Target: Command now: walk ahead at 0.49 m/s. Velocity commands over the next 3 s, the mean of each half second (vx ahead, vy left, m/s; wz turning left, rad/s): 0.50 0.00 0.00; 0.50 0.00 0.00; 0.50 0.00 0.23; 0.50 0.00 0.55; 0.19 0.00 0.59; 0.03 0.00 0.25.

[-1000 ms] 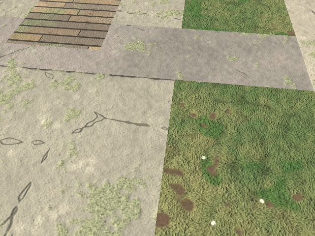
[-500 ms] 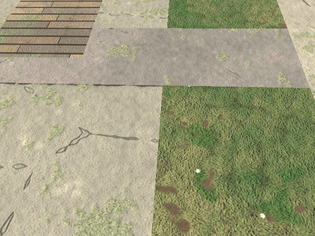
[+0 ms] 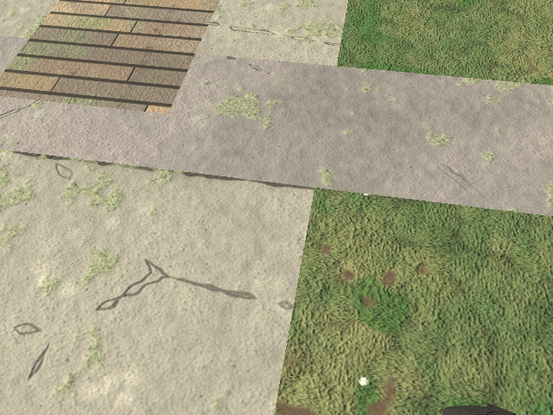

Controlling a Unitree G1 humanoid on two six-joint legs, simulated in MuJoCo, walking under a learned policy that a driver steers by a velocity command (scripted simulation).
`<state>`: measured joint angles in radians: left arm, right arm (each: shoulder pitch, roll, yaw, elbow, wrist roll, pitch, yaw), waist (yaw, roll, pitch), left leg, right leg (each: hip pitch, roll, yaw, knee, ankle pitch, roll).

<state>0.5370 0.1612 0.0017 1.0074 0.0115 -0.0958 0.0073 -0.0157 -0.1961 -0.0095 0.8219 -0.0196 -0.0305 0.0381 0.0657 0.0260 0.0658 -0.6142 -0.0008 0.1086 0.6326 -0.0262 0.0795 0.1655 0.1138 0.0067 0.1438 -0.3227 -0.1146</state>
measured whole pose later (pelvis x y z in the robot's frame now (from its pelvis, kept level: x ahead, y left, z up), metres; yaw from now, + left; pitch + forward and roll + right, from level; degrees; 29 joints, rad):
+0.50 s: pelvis +0.27 +0.00 +0.01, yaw +0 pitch +0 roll +1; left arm 0.05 0.21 0.02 0.87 0.02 -0.03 -0.03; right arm 0.48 -0.17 -0.02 1.06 -0.01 -0.10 0.00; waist -0.07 -0.03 0.05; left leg 0.07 -0.11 0.06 0.17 -0.24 0.10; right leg -0.63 -0.10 -0.03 0.70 0.01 -0.03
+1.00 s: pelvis +0.54 -0.04 +0.01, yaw +0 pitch +0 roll -1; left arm 0.47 0.18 0.03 1.07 0.01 -0.10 -0.01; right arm 0.11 -0.21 -0.04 0.92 -0.03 -0.04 0.03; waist 0.04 0.04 0.04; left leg -0.64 0.11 0.03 0.79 -0.03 0.03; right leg 0.01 0.09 -0.08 0.20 -0.21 -0.09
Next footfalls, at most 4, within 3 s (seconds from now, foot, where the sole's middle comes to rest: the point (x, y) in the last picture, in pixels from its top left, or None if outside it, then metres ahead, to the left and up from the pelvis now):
0.08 left None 0.22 0.06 -0.77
0.64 right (360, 384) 0.52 -0.11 -0.77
1.18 left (293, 272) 0.82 0.06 -0.77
1.74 right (340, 185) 1.13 -0.07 -0.77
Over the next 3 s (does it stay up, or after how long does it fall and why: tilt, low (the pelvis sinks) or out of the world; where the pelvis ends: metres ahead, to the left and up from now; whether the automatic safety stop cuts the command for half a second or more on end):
stays up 1.23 0.09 0.01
